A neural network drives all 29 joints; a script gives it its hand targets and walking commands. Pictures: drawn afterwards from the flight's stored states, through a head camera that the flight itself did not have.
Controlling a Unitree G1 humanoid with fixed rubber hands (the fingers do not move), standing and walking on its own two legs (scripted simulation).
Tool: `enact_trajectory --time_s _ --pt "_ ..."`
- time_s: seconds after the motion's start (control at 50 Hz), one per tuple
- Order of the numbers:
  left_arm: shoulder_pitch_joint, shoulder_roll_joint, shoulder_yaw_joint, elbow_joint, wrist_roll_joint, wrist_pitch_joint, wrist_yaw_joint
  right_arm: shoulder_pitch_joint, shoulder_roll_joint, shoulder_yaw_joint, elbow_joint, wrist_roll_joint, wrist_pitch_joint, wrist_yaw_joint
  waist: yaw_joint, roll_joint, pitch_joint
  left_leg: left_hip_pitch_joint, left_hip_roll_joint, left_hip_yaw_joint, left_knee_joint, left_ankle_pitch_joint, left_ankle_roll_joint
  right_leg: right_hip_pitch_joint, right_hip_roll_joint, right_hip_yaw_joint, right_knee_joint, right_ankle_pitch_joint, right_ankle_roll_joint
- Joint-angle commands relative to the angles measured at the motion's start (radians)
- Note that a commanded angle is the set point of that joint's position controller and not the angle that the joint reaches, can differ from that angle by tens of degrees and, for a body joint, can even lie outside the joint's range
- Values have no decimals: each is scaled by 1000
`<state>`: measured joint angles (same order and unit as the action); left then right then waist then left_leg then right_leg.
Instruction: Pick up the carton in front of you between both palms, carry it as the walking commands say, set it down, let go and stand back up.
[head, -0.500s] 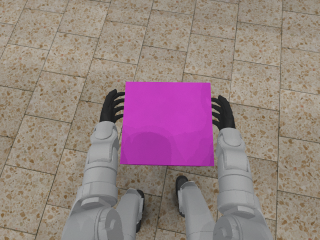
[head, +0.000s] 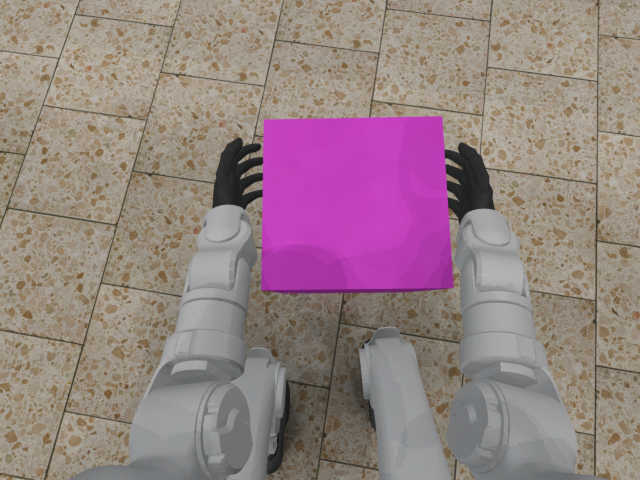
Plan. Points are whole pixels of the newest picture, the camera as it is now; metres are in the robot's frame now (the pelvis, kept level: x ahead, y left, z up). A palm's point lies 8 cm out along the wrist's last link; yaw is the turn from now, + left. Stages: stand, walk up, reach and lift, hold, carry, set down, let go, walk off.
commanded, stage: set down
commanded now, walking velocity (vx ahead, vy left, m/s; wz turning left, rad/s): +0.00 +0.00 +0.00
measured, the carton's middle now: (348, 222) +0.44 -0.07 -0.17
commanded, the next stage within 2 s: none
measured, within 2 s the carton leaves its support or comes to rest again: rests again in 1.24 s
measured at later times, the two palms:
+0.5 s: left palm (265, 222) +0.47 +0.06 -0.24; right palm (444, 227) +0.43 -0.24 -0.25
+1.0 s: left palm (275, 229) +0.48 +0.05 -0.34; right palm (432, 230) +0.45 -0.24 -0.34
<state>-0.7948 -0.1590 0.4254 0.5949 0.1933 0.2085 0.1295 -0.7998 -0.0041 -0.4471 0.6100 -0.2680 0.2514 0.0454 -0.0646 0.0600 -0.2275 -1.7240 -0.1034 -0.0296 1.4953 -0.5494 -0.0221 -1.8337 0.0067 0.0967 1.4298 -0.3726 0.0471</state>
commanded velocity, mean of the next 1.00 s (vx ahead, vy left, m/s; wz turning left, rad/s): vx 0.00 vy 0.00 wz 0.00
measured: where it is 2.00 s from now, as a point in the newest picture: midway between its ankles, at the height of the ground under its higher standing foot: (326, 421)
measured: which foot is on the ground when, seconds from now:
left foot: down 0.00-1.00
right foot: down 0.00-1.00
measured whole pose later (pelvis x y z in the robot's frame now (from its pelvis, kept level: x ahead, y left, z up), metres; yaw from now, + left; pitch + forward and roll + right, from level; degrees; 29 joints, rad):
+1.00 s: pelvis -0.04 -0.01 -0.19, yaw +3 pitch +43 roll +2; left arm -1.24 0.06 0.26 0.89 0.00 0.15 0.24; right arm -1.21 -0.25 -0.30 0.91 -0.02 0.19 -0.04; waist -0.13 0.07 0.14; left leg -2.27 -0.19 -0.05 2.14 -0.63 -0.09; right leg -2.37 -0.01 0.07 2.05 -0.42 0.04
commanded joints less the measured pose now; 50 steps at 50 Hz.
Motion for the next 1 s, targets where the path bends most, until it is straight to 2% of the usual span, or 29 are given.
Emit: enact_trajectory --time_s 0.0,0.18,0.22,0.26,0.28,0.32,0.34,0.36,0.38,0.4,0.46,0.52,0.54,0.56,0.62,0.64,0.66,0.68,0.7,0.72,0.74,0.84,0.86,0.88,0.9,0.92,0.94,0.96,0.98 --pt "-565 -835 -505 30 -72 -17 -184 -526 835 507 28 118 -10 189 -16 -60 -887 219 -119 71 -118 203 -28 643 129 -133 7 233 -16" --pt "-735 -789 -518 73 -143 -26 -192 -602 835 522 72 128 -12 140 -87 -97 -931 -10 -140 118 64 135 -36 647 130 -131 104 225 -7" --pt "-753 -786 -491 122 -122 -13 -188 -646 802 481 88 124 -10 148 -87 -50 -892 -43 -142 119 77 62 -42 601 130 -139 142 149 -8" --pt "-759 -759 -465 122 -107 -15 -181 -775 808 541 51 163 -10 154 -15 -95 -936 -73 -139 125 99 109 -22 597 117 -138 188 218 5" --pt "-763 -762 -514 77 -124 -22 -183 -702 813 536 55 149 -8 156 -73 -110 -970 -76 -138 118 121 128 -23 633 121 -133 183 261 9" --pt "-826 -720 -501 94 -143 -30 -183 -727 813 534 88 165 -6 155 -61 -92 -934 -90 -144 125 151 87 -25 573 113 -135 224 209 -1" --pt "-830 -787 -517 78 -152 -39 -179 -786 799 532 49 195 -24 146 -100 -69 -973 -107 -143 124 174 75 -23 589 128 -134 227 196 0" --pt "-800 -738 -483 163 -146 -23 -178 -780 772 542 79 184 -23 131 -94 -110 -970 -116 -145 129 188 47 -27 580 111 -145 253 158 7" --pt "-819 -730 -465 167 -115 -21 -166 -747 770 519 105 189 -21 128 -49 -23 -884 -113 -147 141 192 42 -29 515 114 -131 249 113 2" --pt "-803 -733 -446 208 -136 -23 -169 -842 732 529 75 193 -34 134 -52 -88 -836 -176 -140 111 177 39 -18 445 104 -164 271 141 0" --pt "-841 -663 -484 181 -146 -38 -162 -782 689 491 118 187 -35 135 -90 -62 -902 -148 -142 132 247 43 -26 490 101 -151 319 192 7" --pt "-921 -655 -462 140 -165 -57 -160 -844 723 530 130 229 -43 127 -41 -109 -892 -209 -141 140 301 48 -10 443 95 -128 320 119 4" --pt "-909 -680 -495 198 -180 -55 -155 -876 663 509 120 229 -59 123 -118 -61 -858 -238 -131 131 300 25 -24 459 97 -142 333 161 -4" --pt "-913 -660 -448 218 -169 -62 -151 -858 653 520 151 208 -58 122 -123 -111 -886 -219 -140 136 334 52 -28 467 98 -124 345 142 -2" --pt "-911 -653 -454 206 -181 -70 -147 -900 633 506 154 254 -75 126 -79 -50 -897 -192 -139 146 337 92 -26 424 92 -154 393 214 -4" --pt "-961 -643 -531 146 -223 -80 -142 -913 633 495 140 255 -85 129 -128 -37 -873 -190 -135 113 346 116 -24 355 92 -177 434 262 -6" --pt "-982 -642 -510 164 -218 -70 -149 -955 597 537 114 282 -81 131 -102 -18 -922 -194 -132 143 374 106 -30 421 87 -145 419 238 -13" --pt "-983 -599 -504 207 -211 -69 -142 -938 609 520 175 265 -77 133 -138 -77 -893 -167 -119 123 382 77 -19 399 83 -162 437 222 6" --pt "-988 -652 -542 192 -230 -65 -145 -913 576 468 177 238 -83 139 -154 10 -868 -195 -129 124 355 81 -39 389 70 -168 446 251 -13" --pt "-1006 -647 -525 189 -222 -70 -143 -920 636 501 180 285 -82 144 -93 13 -840 -136 -132 136 376 137 -29 296 84 -157 457 241 -16" --pt "-973 -674 -517 231 -234 -68 -144 -971 574 508 133 268 -95 140 -167 -39 -886 -163 -124 112 416 128 -31 347 77 -172 466 245 -11" --pt "-1084 -690 -621 123 -285 -77 -134 -1017 559 525 117 358 -107 167 -160 122 -901 -96 -117 107 405 184 -37 281 64 -166 516 324 -33" --pt "-1018 -701 -577 182 -249 -73 -138 -988 596 508 157 325 -96 172 -141 69 -876 -112 -126 125 431 175 -34 309 66 -161 503 306 -23" --pt "-1065 -710 -620 130 -278 -70 -135 -982 592 515 134 323 -98 175 -189 95 -844 -185 -129 138 434 143 -41 321 63 -141 491 309 -38" --pt "-1019 -694 -598 178 -295 -68 -143 -1008 538 532 108 334 -95 173 -178 6 -910 -183 -127 114 446 159 -32 352 62 -180 518 327 -16" --pt "-991 -703 -596 204 -262 -66 -146 -952 569 531 121 364 -103 172 -139 81 -887 -176 -130 125 419 151 -36 315 68 -172 519 328 -25" --pt "-1018 -656 -571 192 -240 -71 -140 -1014 561 526 157 350 -87 179 -125 84 -831 -184 -115 118 431 166 -34 295 55 -151 524 323 -22" --pt "-1010 -645 -565 198 -269 -71 -144 -950 561 525 173 330 -88 181 -178 18 -824 -216 -129 128 436 117 -34 326 72 -159 505 293 -23" --pt "-1016 -628 -570 232 -240 -70 -143 -962 553 493 175 334 -97 173 -137 64 -801 -227 -121 139 455 119 -36 278 63 -151 518 285 -21"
